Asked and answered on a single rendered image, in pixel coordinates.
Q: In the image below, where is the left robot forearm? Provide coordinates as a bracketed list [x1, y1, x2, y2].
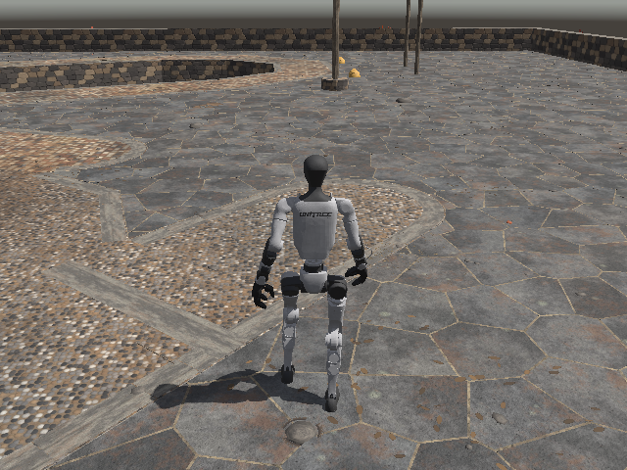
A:
[255, 237, 277, 285]

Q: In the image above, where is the right robot upper arm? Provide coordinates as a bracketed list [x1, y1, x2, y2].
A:
[335, 198, 362, 251]

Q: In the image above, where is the right robot forearm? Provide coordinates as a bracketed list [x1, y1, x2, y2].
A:
[351, 235, 367, 270]

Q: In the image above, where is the left robot upper arm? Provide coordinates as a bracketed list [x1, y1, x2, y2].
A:
[267, 197, 295, 253]

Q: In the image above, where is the robot right hand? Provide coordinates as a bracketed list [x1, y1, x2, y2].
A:
[345, 266, 367, 286]

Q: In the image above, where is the robot left hand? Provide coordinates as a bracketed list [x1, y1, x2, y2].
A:
[252, 281, 274, 309]

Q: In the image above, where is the right robot shin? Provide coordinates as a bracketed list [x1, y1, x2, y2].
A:
[326, 333, 342, 399]

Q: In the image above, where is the right robot foot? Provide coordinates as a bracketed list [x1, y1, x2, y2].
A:
[325, 387, 340, 412]

